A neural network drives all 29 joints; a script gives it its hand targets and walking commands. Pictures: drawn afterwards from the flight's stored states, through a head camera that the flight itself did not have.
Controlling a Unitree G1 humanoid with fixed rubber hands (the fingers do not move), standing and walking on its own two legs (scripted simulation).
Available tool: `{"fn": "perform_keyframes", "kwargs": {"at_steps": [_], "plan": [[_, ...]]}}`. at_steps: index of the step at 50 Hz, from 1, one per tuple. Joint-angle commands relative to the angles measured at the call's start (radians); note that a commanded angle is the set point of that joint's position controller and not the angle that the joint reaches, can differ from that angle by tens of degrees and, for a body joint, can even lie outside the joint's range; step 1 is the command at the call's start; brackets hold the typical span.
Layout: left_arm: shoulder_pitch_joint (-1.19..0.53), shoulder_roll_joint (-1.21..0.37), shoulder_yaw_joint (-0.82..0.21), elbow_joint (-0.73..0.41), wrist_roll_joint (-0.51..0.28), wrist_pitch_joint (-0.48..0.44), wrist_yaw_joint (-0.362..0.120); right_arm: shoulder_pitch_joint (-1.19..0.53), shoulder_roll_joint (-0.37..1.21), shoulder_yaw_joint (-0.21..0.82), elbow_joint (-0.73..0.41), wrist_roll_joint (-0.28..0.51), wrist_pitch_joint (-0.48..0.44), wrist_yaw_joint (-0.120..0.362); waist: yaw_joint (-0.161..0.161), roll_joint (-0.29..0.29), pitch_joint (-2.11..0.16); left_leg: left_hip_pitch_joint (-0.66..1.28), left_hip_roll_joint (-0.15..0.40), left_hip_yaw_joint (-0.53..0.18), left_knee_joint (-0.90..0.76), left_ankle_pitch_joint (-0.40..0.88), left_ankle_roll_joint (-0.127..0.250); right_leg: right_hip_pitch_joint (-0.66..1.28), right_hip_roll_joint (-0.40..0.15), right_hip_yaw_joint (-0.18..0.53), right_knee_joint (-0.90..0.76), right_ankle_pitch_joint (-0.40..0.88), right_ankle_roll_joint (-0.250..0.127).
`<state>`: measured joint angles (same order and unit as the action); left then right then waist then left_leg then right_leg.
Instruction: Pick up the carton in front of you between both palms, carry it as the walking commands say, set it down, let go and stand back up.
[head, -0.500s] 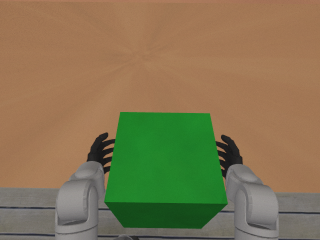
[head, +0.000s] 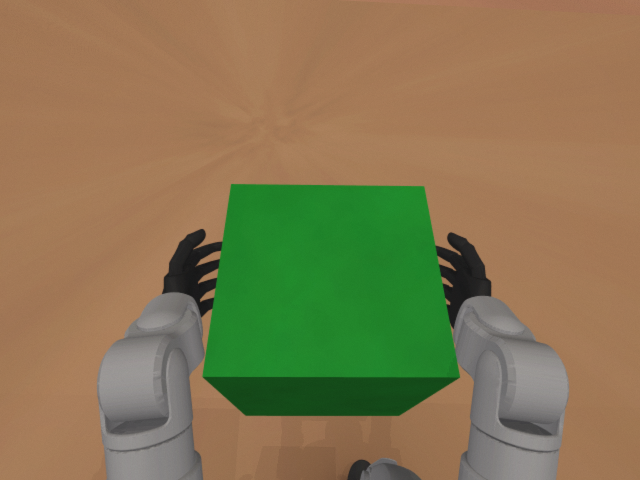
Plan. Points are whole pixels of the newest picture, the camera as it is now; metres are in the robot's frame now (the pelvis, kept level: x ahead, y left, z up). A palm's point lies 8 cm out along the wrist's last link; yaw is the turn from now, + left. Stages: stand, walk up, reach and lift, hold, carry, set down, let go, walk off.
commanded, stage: carry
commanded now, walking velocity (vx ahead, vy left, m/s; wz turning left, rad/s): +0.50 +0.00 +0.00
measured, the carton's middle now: (325, 313) +0.30 +0.00 +0.06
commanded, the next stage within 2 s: none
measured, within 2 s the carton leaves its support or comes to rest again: neither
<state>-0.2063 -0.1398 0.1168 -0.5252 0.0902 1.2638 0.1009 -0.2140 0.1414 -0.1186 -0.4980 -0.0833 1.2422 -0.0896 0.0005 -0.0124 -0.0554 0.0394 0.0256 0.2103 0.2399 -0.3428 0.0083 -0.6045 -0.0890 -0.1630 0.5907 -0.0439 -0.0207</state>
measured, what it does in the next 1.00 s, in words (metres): walks ahead: right foot, then left foot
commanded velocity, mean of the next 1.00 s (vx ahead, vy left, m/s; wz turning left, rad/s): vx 0.50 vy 0.00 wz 0.17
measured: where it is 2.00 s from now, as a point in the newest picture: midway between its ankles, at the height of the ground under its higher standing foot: (291, 208)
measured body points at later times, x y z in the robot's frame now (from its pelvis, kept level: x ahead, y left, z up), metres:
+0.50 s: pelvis +0.31 -0.02 +0.00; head +0.37 -0.03 +0.44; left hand +0.71 +0.13 +0.16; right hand +0.72 -0.18 +0.16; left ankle +0.46 +0.09 -0.69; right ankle +0.20 -0.09 -0.74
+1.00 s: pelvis +0.65 -0.04 +0.01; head +0.72 -0.04 +0.46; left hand +1.04 +0.12 +0.17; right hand +1.06 -0.18 +0.17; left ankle +0.51 +0.06 -0.69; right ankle +0.77 -0.13 -0.69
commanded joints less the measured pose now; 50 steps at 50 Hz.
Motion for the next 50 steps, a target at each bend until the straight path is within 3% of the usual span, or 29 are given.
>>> {"fn": "perform_keyframes", "kwargs": {"at_steps": [1, 2, 3, 4, 5, 6, 7, 8, 9, 12, 18, 23, 25, 26, 27, 28, 29, 30, 31, 32, 33, 35, 39, 44, 46, 47, 48, 49, 50], "plan": [[-0.602, -0.678, -0.71, -0.05, -0.418, 0.03, -0.219, -0.548, 0.656, 0.67, -0.051, 0.387, 0.042, 0.219, -0.02, 0.179, -0.162, 0.087, 0.202, -0.034, 0.096, 0.731, 0.096, 0.112, 0.057, -0.053, -0.06, 0.005, -0.037], [-0.627, -0.651, -0.695, -0.026, -0.417, 0.042, -0.217, -0.593, 0.625, 0.663, -0.041, 0.385, 0.055, 0.212, -0.006, 0.166, -0.205, 0.062, 0.177, 0.005, 0.224, 0.783, 0.078, 0.241, 0.096, -0.089, -0.098, -0.014, -0.045], [-0.656, -0.625, -0.674, 0.008, -0.415, 0.053, -0.214, -0.639, 0.597, 0.66, -0.026, 0.384, 0.07, 0.205, 0.02, 0.112, -0.276, -0.024, 0.13, 0.036, 0.417, 0.733, 0.052, 0.443, 0.126, -0.111, -0.123, -0.073, -0.046], [-0.692, -0.597, -0.651, 0.037, -0.415, 0.066, -0.211, -0.697, 0.574, 0.655, -0.009, 0.385, 0.084, 0.2, 0.047, -0.015, -0.359, -0.206, 0.105, 0.004, 0.658, 0.442, 0.031, 0.657, -0.057, 0.125, -0.148, -0.193, -0.047], [-0.747, -0.554, -0.619, 0.073, -0.405, 0.071, -0.21, -0.77, 0.614, 0.668, -0.011, 0.414, 0.103, 0.193, 0.062, -0.311, -0.445, -0.565, -0.04, -0.051, 0.97, 0.015, -0.009, 0.92, -0.334, 0.615, -0.234, -0.275, -0.225], [-0.754, -0.591, -0.623, 0.096, -0.434, 0.08, -0.208, -0.812, 0.604, 0.647, 0.015, 0.421, 0.113, 0.191, 0.079, -0.306, -0.427, -0.687, -0.053, -0.18, 1.129, -0.136, 0.012, 0.886, -0.325, 0.717, -0.338, -0.24, -0.249], [-0.815, -0.622, -0.619, 0.084, -0.451, 0.086, -0.207, -0.876, 0.642, 0.638, 0.031, 0.436, 0.117, 0.191, 0.063, -0.227, -0.404, -0.733, 0.005, -0.225, 1.183, -0.099, 0.035, 0.856, -0.291, 0.587, -0.299, -0.131, -0.223], [-0.876, -0.664, -0.621, 0.091, -0.466, 0.091, -0.208, -0.914, 0.665, 0.623, 0.055, 0.441, 0.119, 0.19, 0.049, -0.085, -0.397, -0.743, 0.037, -0.228, 1.17, -0.048, 0.049, 0.807, -0.261, 0.492, -0.259, -0.02, -0.203], [-0.936, -0.694, -0.623, 0.097, -0.472, 0.092, -0.209, -0.949, 0.693, 0.621, 0.074, 0.444, 0.118, 0.189, 0.043, -0.057, -0.387, -0.736, 0.065, -0.228, 1.118, -0.011, 0.056, 0.745, -0.247, 0.415, -0.253, 0.058, -0.19], [-1.059, -0.746, -0.62, 0.166, -0.488, 0.088, -0.214, -1.041, 0.74, 0.614, 0.171, 0.438, 0.111, 0.181, 0.035, -0.069, -0.409, -0.729, 0.064, -0.198, 1.031, 0.047, 0.052, 0.7, -0.197, 0.289, -0.265, 0.039, -0.176], [-1.235, -0.779, -0.573, 0.331, -0.498, 0.067, -0.22, -1.224, 0.798, 0.586, 0.342, 0.438, 0.085, 0.164, 0.051, -0.096, -0.356, -0.9, 0.058, -0.134, 0.856, 0.114, 0.025, 0.768, -0.157, 0.203, -0.255, 0.14, -0.206], [-1.325, -0.804, -0.513, 0.422, -0.492, 0.066, -0.211, -1.311, 0.829, 0.528, 0.446, 0.444, 0.084, 0.158, 0.073, -0.124, -0.303, -0.79, -0.004, -0.041, 0.523, 0.18, 0.052, 0.777, -0.103, 0.121, -0.21, 0.33, -0.181], [-1.34, -0.823, -0.495, 0.453, -0.485, 0.069, -0.209, -1.311, 0.841, 0.498, 0.48, 0.435, 0.088, 0.159, 0.047, -0.157, -0.312, -0.648, -0.052, 0.004, 0.402, 0.181, 0.08, 0.766, -0.099, 0.071, -0.134, 0.543, -0.144], [-1.34, -0.834, -0.486, 0.469, -0.482, 0.071, -0.208, -1.3, 0.847, 0.482, 0.499, 0.43, 0.089, 0.16, 0.007, -0.16, -0.351, -0.5, -0.098, 0.041, 0.339, 0.192, 0.094, 0.738, -0.087, 0.021, -0.013, 0.694, -0.112], [-1.339, -0.848, -0.481, 0.482, -0.48, 0.071, -0.208, -1.281, 0.855, 0.465, 0.517, 0.423, 0.088, 0.164, -0.052, -0.112, -0.44, -0.244, -0.104, 0.048, 0.247, 0.27, 0.1, 0.65, -0.059, -0.026, 0.177, 0.64, -0.07], [-1.345, -0.855, -0.478, 0.488, -0.469, 0.068, -0.209, -1.269, 0.867, 0.454, 0.519, 0.422, 0.087, 0.171, -0.097, -0.027, -0.528, 0.061, 0.06, -0.184, 0.26, 0.193, 0.118, 0.413, -0.033, 0.034, 0.362, 0.291, -0.046], [-1.337, -0.901, -0.469, 0.495, -0.461, 0.073, -0.208, -1.296, 0.852, 0.447, 0.531, 0.409, 0.077, 0.173, -0.078, 0.313, -0.675, 0.376, 0.353, -0.72, 0.222, 0.315, 0.299, 0.07, 0.116, 0.086, 0.651, -0.335, 0.0], [-1.367, -0.876, -0.463, 0.469, -0.445, 0.071, -0.202, -1.271, 0.9, 0.447, 0.531, 0.421, 0.075, 0.179, -0.105, 0.314, -0.657, 0.42, 0.339, -0.819, 0.164, 0.376, 0.329, -0.096, 0.162, 0.177, 0.84, -0.459, -0.01], [-1.385, -0.901, -0.463, 0.449, -0.438, 0.066, -0.195, -1.302, 0.92, 0.453, 0.464, 0.441, 0.068, 0.185, -0.107, 0.244, -0.59, 0.402, 0.306, -0.689, 0.22, 0.528, 0.308, -0.191, 0.119, 0.214, 0.914, -0.438, -0.033], [-1.376, -0.906, -0.453, 0.412, -0.418, 0.058, -0.186, -1.333, 0.95, 0.469, 0.4, 0.463, 0.062, 0.188, -0.104, 0.121, -0.547, 0.368, 0.283, -0.59, 0.253, 0.614, 0.266, -0.237, 0.091, 0.214, 0.886, -0.407, -0.043], [-1.365, -0.913, -0.448, 0.386, -0.395, 0.05, -0.177, -1.373, 0.968, 0.493, 0.335, 0.482, 0.055, 0.188, -0.093, 0.078, -0.519, 0.323, 0.267, -0.526, 0.245, 0.642, 0.232, -0.246, 0.07, 0.209, 0.822, -0.376, -0.047], [-1.305, -0.893, -0.443, 0.332, -0.36, 0.036, -0.157, -1.399, 0.979, 0.528, 0.229, 0.502, 0.044, 0.182, -0.076, 0.081, -0.536, 0.287, 0.247, -0.471, 0.212, 0.561, 0.206, -0.214, 0.054, 0.198, 0.729, -0.345, -0.043], [-1.189, -0.824, -0.495, 0.265, -0.304, 0.006, -0.13, -1.323, 0.911, 0.587, 0.132, 0.501, 0.029, 0.176, -0.089, 0.105, -0.529, 0.293, 0.238, -0.414, 0.214, 0.646, 0.234, -0.269, 0.052, 0.147, 0.578, -0.355, -0.02], [-1.164, -0.722, -0.538, 0.275, -0.293, 0.008, -0.126, -1.262, 0.816, 0.63, 0.206, 0.517, 0.04, 0.204, -0.076, 0.154, -0.442, 0.134, 0.146, -0.277, 0.225, 0.776, 0.206, -0.075, 0.098, 0.057, 0.184, -0.168, 0.002], [-1.159, -0.71, -0.543, 0.318, -0.307, 0.022, -0.138, -1.245, 0.794, 0.621, 0.274, 0.507, 0.051, 0.213, -0.044, 0.185, -0.433, 0.062, 0.126, -0.221, 0.298, 0.891, 0.163, 0.105, 0.144, 0.006, 0.038, -0.139, -0.011], [-1.155, -0.716, -0.544, 0.35, -0.318, 0.029, -0.146, -1.24, 0.791, 0.613, 0.313, 0.503, 0.057, 0.216, 0.002, 0.172, -0.469, -0.005, 0.109, -0.178, 0.415, 0.918, 0.122, 0.294, 0.158, -0.014, -0.067, -0.063, -0.024], [-1.155, -0.722, -0.542, 0.38, -0.337, 0.033, -0.157, -1.228, 0.791, 0.608, 0.349, 0.497, 0.061, 0.218, 0.05, 0.128, -0.531, -0.147, 0.085, -0.154, 0.55, 0.766, 0.086, 0.559, 0.116, -0.006, -0.102, -0.023, -0.03], [-1.16, -0.732, -0.54, 0.41, -0.355, 0.037, -0.169, -1.231, 0.796, 0.599, 0.378, 0.488, 0.063, 0.221, 0.063, -0.024, -0.604, -0.358, 0.045, -0.186, 0.729, 0.266, 0.063, 0.806, -0.15, 0.303, -0.098, -0.048, -0.057], [-1.17, -0.734, -0.522, 0.458, -0.353, 0.032, -0.176, -1.245, 0.816, 0.577, 0.406, 0.481, 0.075, 0.224, 0.072, -0.366, -0.693, -0.652, -0.116, -0.225, 0.989, -0.213, 0.035, 1.02, -0.359, 0.777, -0.173, 0.032, -0.219]]}}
